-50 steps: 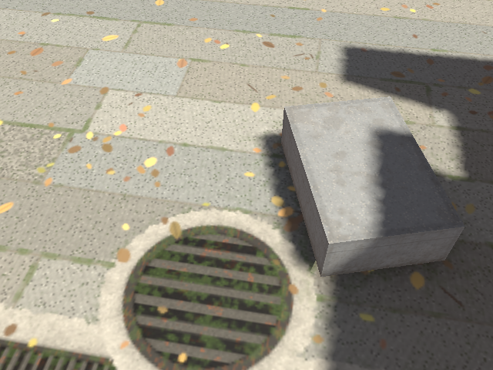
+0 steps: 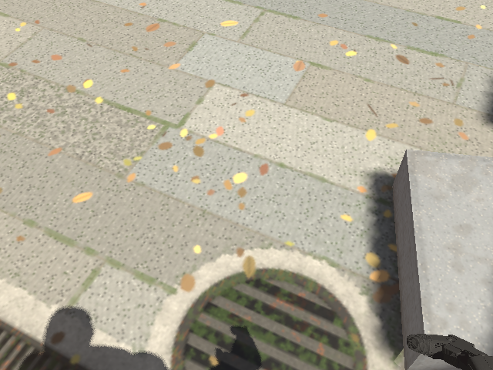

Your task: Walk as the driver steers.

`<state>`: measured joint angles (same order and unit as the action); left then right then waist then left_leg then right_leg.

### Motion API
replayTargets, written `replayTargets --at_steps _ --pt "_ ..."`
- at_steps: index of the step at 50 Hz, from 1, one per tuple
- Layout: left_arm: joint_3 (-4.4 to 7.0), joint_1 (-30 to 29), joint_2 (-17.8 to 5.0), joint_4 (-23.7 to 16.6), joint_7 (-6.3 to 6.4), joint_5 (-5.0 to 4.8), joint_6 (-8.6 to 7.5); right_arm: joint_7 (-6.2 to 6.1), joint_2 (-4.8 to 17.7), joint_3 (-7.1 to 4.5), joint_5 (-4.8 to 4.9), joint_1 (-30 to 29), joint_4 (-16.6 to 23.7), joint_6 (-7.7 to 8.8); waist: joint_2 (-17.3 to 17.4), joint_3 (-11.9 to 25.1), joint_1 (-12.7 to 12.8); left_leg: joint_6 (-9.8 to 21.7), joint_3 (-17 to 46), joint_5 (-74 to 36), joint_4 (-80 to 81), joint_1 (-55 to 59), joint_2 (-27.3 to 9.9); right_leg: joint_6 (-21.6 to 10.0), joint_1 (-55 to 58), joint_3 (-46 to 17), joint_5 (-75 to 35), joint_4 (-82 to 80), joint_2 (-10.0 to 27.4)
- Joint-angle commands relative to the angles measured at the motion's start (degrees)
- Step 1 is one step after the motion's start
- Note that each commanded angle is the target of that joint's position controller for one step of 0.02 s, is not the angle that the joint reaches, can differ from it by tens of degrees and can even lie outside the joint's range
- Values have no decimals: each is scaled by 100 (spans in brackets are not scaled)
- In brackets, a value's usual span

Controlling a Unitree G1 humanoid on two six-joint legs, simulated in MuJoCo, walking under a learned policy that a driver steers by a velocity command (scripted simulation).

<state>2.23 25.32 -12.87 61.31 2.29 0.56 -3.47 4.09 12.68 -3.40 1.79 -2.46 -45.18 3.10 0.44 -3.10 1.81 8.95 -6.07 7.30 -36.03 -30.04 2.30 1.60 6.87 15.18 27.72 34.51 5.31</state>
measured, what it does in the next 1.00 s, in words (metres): walks ahead: right foot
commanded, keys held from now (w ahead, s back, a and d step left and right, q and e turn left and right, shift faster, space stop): w+q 0.22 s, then w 0.78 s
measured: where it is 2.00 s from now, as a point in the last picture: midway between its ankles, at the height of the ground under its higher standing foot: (219, 199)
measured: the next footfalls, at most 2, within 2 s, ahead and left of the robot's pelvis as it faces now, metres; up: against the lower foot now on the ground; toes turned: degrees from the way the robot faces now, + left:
right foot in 0.50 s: +0.49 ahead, -0.08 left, +0.00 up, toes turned +13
left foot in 1.02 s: +0.72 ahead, +0.23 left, +0.00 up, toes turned +15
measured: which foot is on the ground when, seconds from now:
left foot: down 0.00-0.52, up 0.54-1.00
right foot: down 0.00-0.00, up 0.02-0.48, down 0.50-1.00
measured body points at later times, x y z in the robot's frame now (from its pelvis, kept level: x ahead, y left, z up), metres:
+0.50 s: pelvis +0.30 -0.01 +0.02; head +0.33 +0.00 +0.47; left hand +0.47 +0.27 -0.07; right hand +0.36 -0.29 -0.11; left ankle +0.13 +0.07 -0.70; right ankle +0.45 -0.09 -0.71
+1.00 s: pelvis +0.57 +0.07 +0.02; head +0.60 +0.08 +0.47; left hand +0.47 +0.33 -0.11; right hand +0.86 -0.09 -0.05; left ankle +0.68 +0.21 -0.70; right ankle +0.45 -0.09 -0.71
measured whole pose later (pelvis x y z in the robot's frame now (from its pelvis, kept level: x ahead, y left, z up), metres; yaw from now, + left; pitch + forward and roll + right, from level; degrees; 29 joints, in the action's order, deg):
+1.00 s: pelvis +0.57 +0.07 +0.02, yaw +14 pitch +3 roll -2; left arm 3.5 23.7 -15.9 53.6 0.2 -1.4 -3.7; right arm 1.9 13.7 -2.0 0.9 0.9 -40.9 5.3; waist 1.3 -0.7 5.0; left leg 3.3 -0.3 1.7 -27.6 -29.7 -1.7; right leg -0.2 3.5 1.2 21.8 15.6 -1.1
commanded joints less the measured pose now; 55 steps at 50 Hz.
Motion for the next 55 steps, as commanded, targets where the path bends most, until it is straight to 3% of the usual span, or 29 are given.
replayTargets --at_steps 1,2,3,4,7,10,14,19,22,23,24,25,26,27,28,29,30,31,34,36,40,45,48,50,51,52,53,54,55 --pt "-65 156 -227 -954 -153 -78 -398 -181 1815 -533 -119 2224 -106 -31 1282 2434 -630 1933 5630 1379 1594 5571 -2264 -101 -4618 -1519 627 5134 -826" --pt "95 -784 -809 -1148 -211 -283 -618 -186 1349 -424 -160 2236 -172 36 525 1920 -958 1492 5220 1360 2133 5204 -2047 -280 -5251 -2215 191 5290 -507" --pt "130 -1070 -912 -1313 -208 -366 -691 -192 1092 -360 -118 1874 -146 119 301 1150 -734 1233 4250 892 2176 4340 -1844 -405 -5401 -2115 -406 4870 -256" --pt "154 -1025 -886 -1217 -132 -276 -675 -159 942 -303 -85 1344 -16 183 -346 756 -373 1018 3550 238 2220 3337 -1555 -369 -4980 -2091 -784 4394 18" --pt "269 -764 -877 -1288 -82 -88 -411 -194 767 -216 -125 945 134 221 -128 482 95 858 2618 -597 2416 1815 -1083 -143 -4024 -2077 -1064 3414 344" --pt "255 -1419 -752 -1623 -50 72 -291 -337 1019 -264 -106 1345 90 234 72 276 -25 835 2176 -968 2525 1271 -856 133 -4122 -1848 -1766 2377 257" --pt "156 -2314 -544 -1877 -105 23 -337 -447 1012 -249 -69 1888 -10 166 302 219 -449 461 1825 -686 2386 1415 -584 137 -3983 -1721 -3309 381 -63" --pt "110 -3007 -684 -2141 -295 -71 -459 -457 990 -204 -62 2444 -255 145 434 118 -779 384 2202 -530 2023 2283 -1002 -90 -4004 -1707 -3490 -520 -222" --pt "159 -2913 -899 -2211 -374 -81 -527 -500 1093 -233 -116 2552 -294 66 545 199 -616 289 2489 -1439 1570 3054 -1337 -356 -3947 -1660 -2590 -727 -340" --pt "201 -2555 -990 -2135 -372 -78 -545 -506 1128 -238 -117 2460 -265 44 633 358 -395 210 2432 -2306 1250 3135 -1276 -494 -3455 -1544 -2411 -868 -466" --pt "297 -1810 -1165 -1931 -353 -59 -557 -490 1057 -200 -132 2335 -214 35 583 849 -6 78 2180 -3144 471 3026 -984 -722 -2381 -1497 -2667 -974 -485" --pt "373 -776 -1441 -1765 -322 16 -549 -468 889 -109 -195 2212 -65 48 266 1717 440 -109 1902 -2444 -952 2176 -659 -1134 -695 -2291 -2911 -687 285" --pt "523 11 -1839 -1529 -332 49 -463 -429 467 8 -75 3073 -113 149 -1317 2555 302 -612 1338 251 -3104 -44 273 -2090 1551 -4695 -1832 -956 1496" --pt "397 18 -1346 -1456 -380 -102 -420 -417 735 2 -23 3021 -145 223 -1488 2388 351 -609 1689 2497 -3744 -992 248 -2089 1655 -5813 -903 -1638 1754" --pt "299 -402 -1014 -1533 -359 -154 -383 -399 1095 -93 51 2429 -34 254 -909 1373 363 -578 1690 2117 -4047 -1460 -93 -1794 873 -5101 -439 -1752 1573" --pt "248 -850 -910 -1642 -345 -109 -335 -405 1071 -79 12 1997 73 266 -364 823 229 -577 1390 1606 -3846 -1385 -403 -1615 2 -4375 -771 -1924 1335" --pt "206 -1113 -806 -1668 -362 -66 -321 -411 994 -93 -83 1764 138 268 -175 398 87 -607 1246 1276 -3425 -1278 -594 -1570 -700 -3920 -1311 -2128 1114" --pt "169 -1222 -716 -1672 -371 -16 -338 -418 923 -120 -136 1820 124 234 -270 305 -81 -621 1217 1046 -3125 -984 -765 -1477 -1098 -3552 -1792 -2270 912" --pt "193 -1126 -812 -1541 -382 -55 -378 -434 618 -67 -149 1987 105 144 -504 337 -226 -758 1017 777 -2551 -710 -905 -1542 -1497 -2891 -2758 -2560 715" --pt "249 -999 -994 -1453 -337 -64 -362 -453 573 -43 -173 1613 253 140 -429 271 -173 -869 931 307 -1931 -921 -956 -1565 -1498 -2600 -3223 -2675 704" --pt "280 -686 -1094 -1317 -260 -140 -272 -409 426 23 -153 827 461 190 -419 179 60 -900 721 -982 -351 -585 -778 -1303 -1534 -1977 -3371 -2708 397" --pt "300 -167 -1148 -1053 -228 -207 -160 -288 476 37 -70 27 757 239 -442 -49 285 -789 691 -1055 489 -623 -598 -1251 -826 -2074 -3182 -2490 751" --pt "338 -235 -1266 -1015 -188 -210 -73 -205 662 -19 -59 38 852 298 -539 44 80 -573 672 -424 779 -341 -497 -1112 -323 -2154 -3848 -2069 981" --pt "313 -374 -1258 -1046 -160 -186 -18 -231 996 -201 -104 1091 544 300 -514 750 -511 -312 383 -411 996 1305 -196 -899 -472 -1840 -5381 -817 671" --pt "221 -382 -1073 -1154 -156 -114 -21 -286 1315 -324 -169 2106 318 297 -300 1483 -921 -8 944 -595 725 3052 -755 -721 -1465 -1702 -4675 553 390" --pt "8 238 -408 -1278 -192 -85 -124 -318 1895 -468 -266 2754 216 260 1016 2362 -832 844 3384 1 855 5427 -2299 -300 -3913 -1379 -2008 2869 -527" --pt "36 226 -589 -1165 -223 -163 -246 -311 1475 -353 -198 2907 170 229 1287 2731 -910 1017 4704 596 1590 5491 -2653 -325 -4662 -2213 575 3760 -699" --pt "196 -294 -1110 -1310 -240 -330 -285 -322 1180 -248 -154 2520 184 232 852 1719 -881 689 3839 802 1739 4674 -2457 -388 -5115 -2318 289 4090 -388" --pt "205 -652 -1113 -1405 -226 -339 -278 -327 1013 -187 -147 2076 241 239 561 1143 -695 469 3027 600 1913 3785 -2221 -403 -5043 -2144 -259 3858 -92"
